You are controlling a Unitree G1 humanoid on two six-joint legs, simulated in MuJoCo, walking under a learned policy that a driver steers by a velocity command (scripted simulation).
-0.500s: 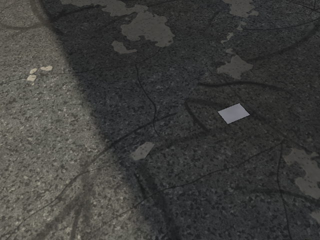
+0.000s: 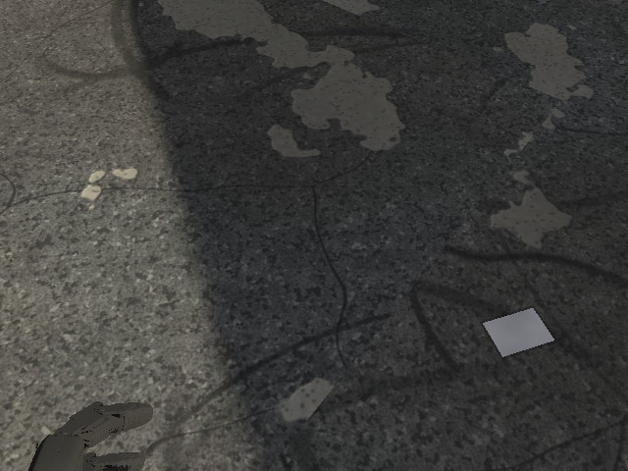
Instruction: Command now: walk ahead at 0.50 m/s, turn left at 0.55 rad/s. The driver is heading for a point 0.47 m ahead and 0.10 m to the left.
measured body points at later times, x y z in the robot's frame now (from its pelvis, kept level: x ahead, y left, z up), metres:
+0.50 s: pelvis +0.26 +0.02 -0.01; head +0.29 +0.05 +0.44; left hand +0.18 +0.31 -0.13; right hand +0.55 -0.12 -0.08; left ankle +0.37 +0.19 -0.71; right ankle +0.14 -0.13 -0.73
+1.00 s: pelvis +0.42 +0.09 +0.00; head +0.43 +0.10 +0.45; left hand +0.43 +0.39 -0.11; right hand +0.65 -0.09 -0.11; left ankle +0.38 +0.18 -0.73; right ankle +0.52 -0.02 -0.74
